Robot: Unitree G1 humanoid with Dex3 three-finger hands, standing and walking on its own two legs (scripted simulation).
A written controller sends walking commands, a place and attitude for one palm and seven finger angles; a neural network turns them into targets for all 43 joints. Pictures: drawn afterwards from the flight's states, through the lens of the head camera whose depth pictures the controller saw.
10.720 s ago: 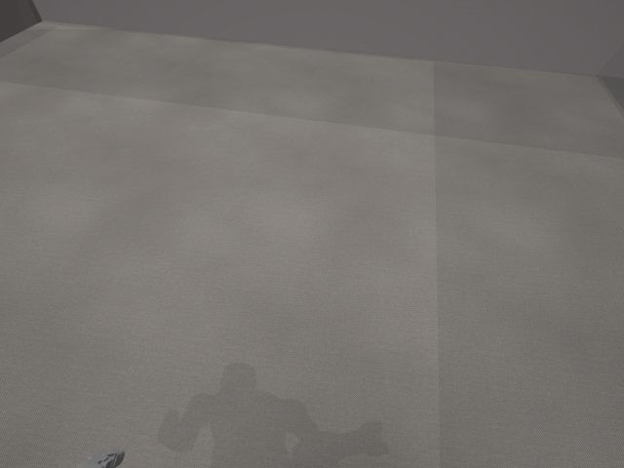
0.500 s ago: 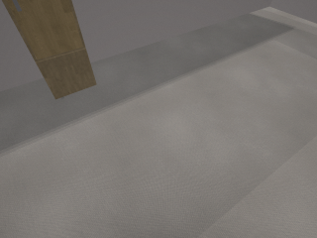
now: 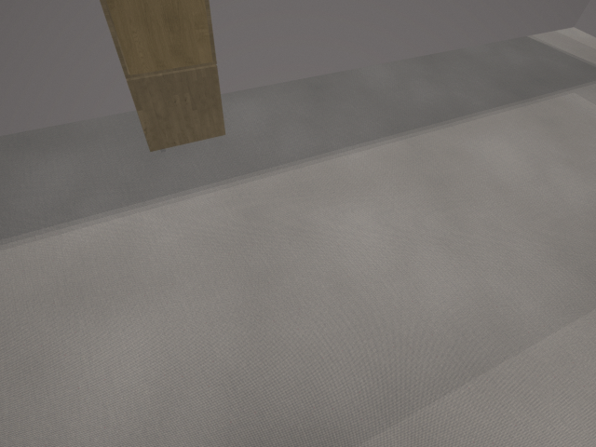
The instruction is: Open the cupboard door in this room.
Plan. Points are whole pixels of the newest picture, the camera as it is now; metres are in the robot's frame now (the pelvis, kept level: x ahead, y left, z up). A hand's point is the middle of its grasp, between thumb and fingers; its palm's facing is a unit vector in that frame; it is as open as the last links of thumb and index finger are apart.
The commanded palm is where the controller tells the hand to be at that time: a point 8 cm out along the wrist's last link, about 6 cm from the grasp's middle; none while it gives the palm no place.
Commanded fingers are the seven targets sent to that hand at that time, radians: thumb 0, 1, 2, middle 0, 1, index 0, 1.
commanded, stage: turn or walk to find it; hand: left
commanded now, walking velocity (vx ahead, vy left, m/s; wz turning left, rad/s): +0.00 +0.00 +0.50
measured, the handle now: out of the picture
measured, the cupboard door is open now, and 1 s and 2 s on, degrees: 0 0 0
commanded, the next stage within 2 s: stand and wait in 1.20 s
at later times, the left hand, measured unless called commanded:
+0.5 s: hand out of the picture -0.01 +0.16 -0.14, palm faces +0.25 -0.93 -0.28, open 7.4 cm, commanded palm none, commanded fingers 0.00 0.90 0.90 -0.20 -0.30 -0.20 -0.30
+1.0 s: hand out of the picture -0.11 +0.22 -0.16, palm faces +0.46 -0.84 -0.27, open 7.4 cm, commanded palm none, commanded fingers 0.00 0.90 0.90 -0.20 -0.30 -0.20 -0.30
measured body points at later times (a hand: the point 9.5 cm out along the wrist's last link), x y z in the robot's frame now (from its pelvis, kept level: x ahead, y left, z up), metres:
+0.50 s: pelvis -0.04 -0.04 +0.01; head -0.02 -0.07 +0.46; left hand -0.03 +0.21 -0.12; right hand +0.06 -0.29 -0.15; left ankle -0.10 +0.10 -0.64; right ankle -0.02 -0.14 -0.73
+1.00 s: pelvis -0.07 +0.00 +0.01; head -0.04 +0.02 +0.46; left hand -0.13 +0.27 -0.14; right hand +0.12 -0.18 -0.13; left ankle -0.12 +0.09 -0.73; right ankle -0.01 -0.14 -0.67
